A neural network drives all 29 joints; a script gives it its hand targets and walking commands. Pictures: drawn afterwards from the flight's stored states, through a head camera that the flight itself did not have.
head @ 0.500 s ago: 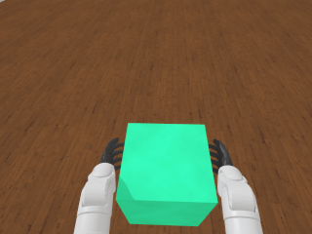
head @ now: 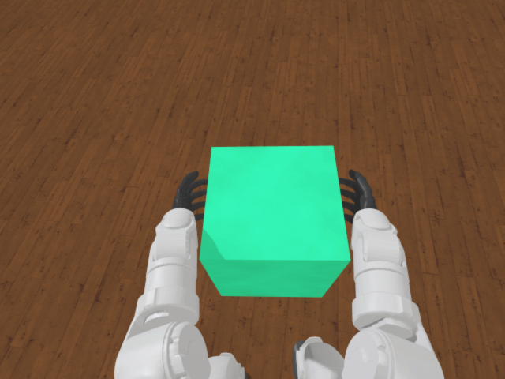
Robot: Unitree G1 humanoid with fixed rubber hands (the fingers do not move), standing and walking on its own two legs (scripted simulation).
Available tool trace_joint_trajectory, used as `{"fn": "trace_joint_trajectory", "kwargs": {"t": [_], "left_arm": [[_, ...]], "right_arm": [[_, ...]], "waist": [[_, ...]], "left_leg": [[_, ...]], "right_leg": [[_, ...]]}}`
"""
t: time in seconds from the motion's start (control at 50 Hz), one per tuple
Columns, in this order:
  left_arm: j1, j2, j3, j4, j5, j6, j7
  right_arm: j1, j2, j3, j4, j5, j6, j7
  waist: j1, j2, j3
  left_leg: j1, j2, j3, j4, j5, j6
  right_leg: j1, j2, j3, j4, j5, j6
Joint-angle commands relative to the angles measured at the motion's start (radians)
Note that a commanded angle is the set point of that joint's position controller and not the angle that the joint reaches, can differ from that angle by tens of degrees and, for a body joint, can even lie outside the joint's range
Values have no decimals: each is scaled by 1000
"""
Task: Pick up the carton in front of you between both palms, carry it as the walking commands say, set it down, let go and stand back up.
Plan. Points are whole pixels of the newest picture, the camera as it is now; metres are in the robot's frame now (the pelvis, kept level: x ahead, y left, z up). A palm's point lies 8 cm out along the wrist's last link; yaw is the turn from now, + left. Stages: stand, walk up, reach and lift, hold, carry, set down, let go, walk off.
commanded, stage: set down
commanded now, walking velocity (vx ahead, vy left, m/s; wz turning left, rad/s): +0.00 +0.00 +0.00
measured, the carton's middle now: (271, 228) +0.37 -0.01 -0.08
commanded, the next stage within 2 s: none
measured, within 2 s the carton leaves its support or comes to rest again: neither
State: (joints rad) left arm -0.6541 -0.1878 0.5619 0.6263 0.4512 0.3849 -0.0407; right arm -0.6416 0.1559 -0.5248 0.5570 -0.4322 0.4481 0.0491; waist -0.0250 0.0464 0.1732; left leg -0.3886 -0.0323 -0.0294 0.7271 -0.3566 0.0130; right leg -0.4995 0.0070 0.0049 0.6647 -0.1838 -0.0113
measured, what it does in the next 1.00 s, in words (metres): lowers itself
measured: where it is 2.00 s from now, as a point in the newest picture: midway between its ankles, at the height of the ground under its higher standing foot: outside the picture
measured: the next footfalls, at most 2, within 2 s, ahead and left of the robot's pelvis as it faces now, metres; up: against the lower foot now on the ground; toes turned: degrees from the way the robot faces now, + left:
none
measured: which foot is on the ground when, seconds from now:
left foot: down 0.00-1.00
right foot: down 0.00-1.00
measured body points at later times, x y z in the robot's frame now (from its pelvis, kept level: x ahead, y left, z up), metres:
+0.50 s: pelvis -0.01 +0.00 -0.13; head +0.22 -0.03 +0.26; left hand +0.45 +0.13 -0.20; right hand +0.42 -0.18 -0.21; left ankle +0.02 +0.12 -0.71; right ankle +0.10 -0.11 -0.71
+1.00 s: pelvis -0.04 +0.00 -0.25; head +0.27 -0.02 +0.08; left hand +0.49 +0.10 -0.36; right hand +0.46 -0.20 -0.37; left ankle +0.02 +0.12 -0.71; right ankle +0.10 -0.11 -0.71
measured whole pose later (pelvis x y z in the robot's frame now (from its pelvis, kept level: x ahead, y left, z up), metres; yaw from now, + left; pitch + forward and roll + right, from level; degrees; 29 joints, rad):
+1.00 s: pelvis -0.04 +0.00 -0.25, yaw +4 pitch +46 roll +3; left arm -1.11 0.01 0.38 0.73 0.14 0.26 0.11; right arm -1.05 -0.05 -0.49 0.61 -0.21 0.31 -0.01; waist -0.09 0.07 -0.06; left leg -1.96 -0.09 0.01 1.77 -0.62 0.00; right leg -2.09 -0.03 0.03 1.67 -0.39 0.00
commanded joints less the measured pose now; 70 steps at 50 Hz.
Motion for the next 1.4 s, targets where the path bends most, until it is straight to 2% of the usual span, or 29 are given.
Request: {"fn": "trace_joint_trajectory", "kwargs": {"t": [0.0,0.06,0.16,0.24,0.28,0.32,0.4,0.46,0.6,0.86,1.16,1.38], "left_arm": [[-444,-553,-280,67,-82,-83,-132],[-467,-602,-357,68,-136,-160,-143],[-563,-723,-588,40,-260,-272,-166],[-629,-743,-757,-76,-367,-289,-143],[-633,-750,-791,-95,-387,-272,-132],[-625,-763,-786,-80,-384,-242,-132],[-640,-803,-710,-4,-345,-175,-155],[-673,-813,-652,49,-324,-147,-167],[-773,-789,-598,93,-319,-153,-148],[-996,-721,-677,56,-411,-157,-73],[-1199,-609,-621,139,-423,-152,-59],[-1351,-527,-699,139,-518,-171,-49]], "right_arm": [[-400,591,278,91,70,-93,106],[-415,625,335,75,90,-174,96],[-525,771,566,25,189,-290,96],[-603,809,739,-112,294,-302,90],[-600,813,775,-126,319,-286,90],[-591,816,773,-104,322,-260,97],[-607,821,694,-21,287,-198,130],[-642,814,629,29,259,-170,152],[-728,763,559,74,251,-170,167],[-932,661,573,52,335,-166,150],[-1129,535,501,114,357,-159,167],[-1281,443,545,117,453,-186,167]], "waist": [[11,-60,-370],[-9,-52,-502],[-23,-51,-877],[-28,-53,-1298],[-32,-55,-1361],[-32,-50,-1327],[-35,-31,-1161],[-46,-25,-1104],[-71,-17,-1165],[-110,-20,-1357],[-145,-7,-1259],[-182,2,-1252]], "left_leg": [[-360,-80,-33,-75,-27,31],[-468,-100,-21,8,23,16],[-672,-128,-13,167,131,-14],[-781,-146,-8,294,232,-34],[-840,-150,-3,335,223,-37],[-882,-151,1,365,171,-35],[-966,-148,4,407,36,-28],[-1049,-151,5,439,-5,-28],[-1182,-169,24,562,15,-37],[-1269,-191,52,781,7,-42],[-1455,-187,80,981,-91,-27],[-1489,-170,88,1139,-63,-26]], "right_leg": [[248,83,70,28,-35,-9],[204,89,69,117,67,-9],[215,92,80,304,301,0],[277,96,78,462,510,3],[222,99,70,503,508,9],[98,105,57,519,410,17],[-181,114,30,535,171,20],[-297,115,20,571,117,16],[-467,120,0,695,152,15],[-610,118,-36,908,161,38],[-774,95,-53,1093,100,41],[-763,69,-49,1243,172,35]]}}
